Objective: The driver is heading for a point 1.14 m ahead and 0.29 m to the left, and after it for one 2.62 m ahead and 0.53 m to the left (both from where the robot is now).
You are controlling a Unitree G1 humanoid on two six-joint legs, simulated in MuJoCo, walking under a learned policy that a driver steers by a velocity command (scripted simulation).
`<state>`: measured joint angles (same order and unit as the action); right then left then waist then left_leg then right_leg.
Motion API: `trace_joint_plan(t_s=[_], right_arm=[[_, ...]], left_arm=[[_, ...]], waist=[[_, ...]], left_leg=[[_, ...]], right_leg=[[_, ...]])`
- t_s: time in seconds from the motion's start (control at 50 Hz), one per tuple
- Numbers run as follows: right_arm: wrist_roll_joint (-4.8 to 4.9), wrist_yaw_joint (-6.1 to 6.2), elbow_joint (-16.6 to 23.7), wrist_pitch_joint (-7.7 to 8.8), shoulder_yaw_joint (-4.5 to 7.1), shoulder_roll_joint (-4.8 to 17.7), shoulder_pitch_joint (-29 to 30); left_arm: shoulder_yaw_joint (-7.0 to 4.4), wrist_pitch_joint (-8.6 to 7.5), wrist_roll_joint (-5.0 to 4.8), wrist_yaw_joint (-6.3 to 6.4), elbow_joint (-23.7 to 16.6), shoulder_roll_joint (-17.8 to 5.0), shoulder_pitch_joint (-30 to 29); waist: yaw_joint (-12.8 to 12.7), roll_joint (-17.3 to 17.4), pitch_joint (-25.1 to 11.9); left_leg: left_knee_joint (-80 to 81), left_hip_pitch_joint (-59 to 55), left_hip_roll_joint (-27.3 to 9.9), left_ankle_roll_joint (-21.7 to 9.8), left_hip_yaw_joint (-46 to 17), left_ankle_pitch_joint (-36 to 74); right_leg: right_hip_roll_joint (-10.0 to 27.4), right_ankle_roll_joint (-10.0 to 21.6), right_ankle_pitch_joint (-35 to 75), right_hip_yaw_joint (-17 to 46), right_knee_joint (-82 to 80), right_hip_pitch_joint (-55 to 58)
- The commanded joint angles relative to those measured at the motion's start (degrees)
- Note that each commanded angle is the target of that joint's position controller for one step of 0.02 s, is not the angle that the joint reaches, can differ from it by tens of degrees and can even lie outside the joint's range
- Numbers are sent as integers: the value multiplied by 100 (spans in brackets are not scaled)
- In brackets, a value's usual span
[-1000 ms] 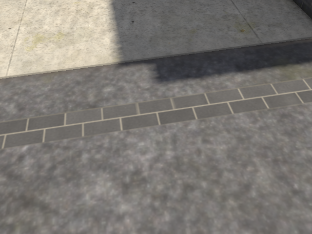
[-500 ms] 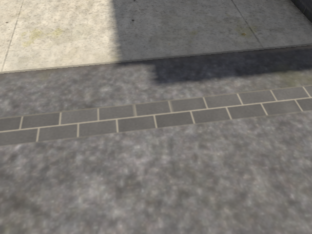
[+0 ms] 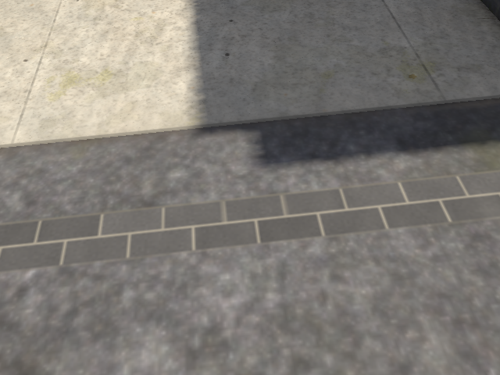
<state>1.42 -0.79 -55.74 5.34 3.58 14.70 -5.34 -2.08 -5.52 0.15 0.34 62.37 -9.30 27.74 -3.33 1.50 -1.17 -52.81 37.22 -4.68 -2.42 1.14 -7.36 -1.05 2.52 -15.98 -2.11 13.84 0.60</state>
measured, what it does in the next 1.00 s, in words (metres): walks ahead: left foot, then right foot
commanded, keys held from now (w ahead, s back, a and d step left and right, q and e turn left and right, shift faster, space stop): w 0.78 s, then w+q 0.22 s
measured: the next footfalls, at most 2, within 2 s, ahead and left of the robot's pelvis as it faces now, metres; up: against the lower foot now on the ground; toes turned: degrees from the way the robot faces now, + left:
left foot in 0.22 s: +0.32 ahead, +0.14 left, +0.00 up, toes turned +3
right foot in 0.76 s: +0.63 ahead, -0.10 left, +0.00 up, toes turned -3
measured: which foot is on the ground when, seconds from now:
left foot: up 0.00-0.20, down 0.22-0.78, up 0.80-1.00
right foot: down 0.00-0.24, up 0.26-0.74, down 0.76-1.00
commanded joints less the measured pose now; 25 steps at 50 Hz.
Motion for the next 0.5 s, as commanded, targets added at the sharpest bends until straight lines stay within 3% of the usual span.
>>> trace_joint_plan(t_s=[0.02,0.12,0.16,0.18,0.2,0.22,0.24,0.26,0.28,0.3,0.32,0.34,0.38,0.4,0.46,0.5], right_arm=[[-6,-53,559,26,-96,-69,1070],[52,-172,878,38,-109,151,1639],[40,-206,894,82,-27,353,1416],[36,-194,824,88,54,511,1054],[48,-160,584,77,185,726,188],[43,-107,296,43,311,975,-860],[-147,-53,133,10,443,1535,-1840],[-138,-74,29,-20,329,1274,-1951],[-65,-102,84,8,218,917,-1362],[-52,-105,227,39,135,635,-780],[-103,-143,282,95,68,454,-335],[-165,-168,280,148,20,295,-126],[-178,-175,156,159,1,265,-199],[-166,-145,93,162,7,341,-311],[-173,1,-17,157,50,618,-685],[-154,67,-42,121,53,663,-915]], left_arm=[[-133,-34,11,91,-281,-932,112],[-213,-43,-110,99,-168,-1022,330],[-265,5,-95,103,-203,-1137,195],[-298,43,-74,105,-228,-1220,126],[-296,97,-45,102,-259,-1214,23],[-263,113,-14,86,-357,-1174,-115],[-90,46,15,9,-481,-538,427],[18,-125,-117,-56,-378,-258,550],[-131,-243,-281,-65,-563,-770,-45],[-170,-289,-342,-31,-744,-975,-599],[-210,-269,-281,36,-793,-988,-835],[-276,-188,-182,94,-784,-959,-787],[-262,-24,-158,133,-763,-648,-515],[-261,27,-156,143,-815,-603,-589],[-306,58,-67,152,-1134,-787,-1343],[-294,31,-42,107,-1271,-774,-1774]], waist=[[-43,-622,915],[-13,-695,1070],[231,-775,751],[448,-922,402],[890,-986,-124],[1357,-950,-733],[1224,330,-1826],[1086,1178,-2552],[1046,889,-1583],[887,461,-819],[632,-54,-342],[391,-26,-174],[170,198,-6],[137,223,134],[234,114,415],[349,68,441]], left_leg=[[1264,290,141,86,208,800],[2177,11,210,-166,142,960],[2312,-468,372,-342,215,648],[2245,-1039,558,-437,345,455],[2238,-2114,760,-582,482,391],[2094,-3767,438,-794,113,459],[2191,-6170,-1201,-1617,-2340,-319],[3476,-6574,-1928,-2022,-4602,-1246],[3709,-5788,-1627,-1654,-4006,-1540],[3819,-4739,-1442,-1422,-3041,-1177],[4011,-3685,-1228,-1276,-2346,-561],[4161,-3009,-989,-1142,-1852,-221],[4465,-2357,-787,-1150,-1404,-177],[4595,-2169,-765,-1190,-1251,-107],[4798,-2274,-771,-1255,-1034,172],[4775,-2505,-677,-1137,-823,439]], right_leg=[[1146,700,1810,676,-851,-532],[1494,667,2141,524,-789,94],[1595,554,3571,423,-247,529],[1599,492,4722,368,262,664],[1433,380,5580,203,1251,533],[1218,202,5138,125,2583,-429],[414,-132,2398,27,4998,-2655],[-258,-177,-1470,796,6446,-3596],[130,-12,-1307,1045,6910,-4216],[448,87,-827,812,6798,-4288],[725,98,-352,686,6397,-3986],[932,118,-92,703,6020,-3566],[1058,112,11,683,5632,-3159],[1099,69,60,633,5429,-3218],[1187,-143,875,576,4513,-3916],[1134,-193,1581,510,3719,-4091]])
Over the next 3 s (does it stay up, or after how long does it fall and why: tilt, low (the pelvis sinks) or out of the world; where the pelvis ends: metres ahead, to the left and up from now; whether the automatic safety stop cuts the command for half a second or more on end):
stays up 1.56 0.40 -0.01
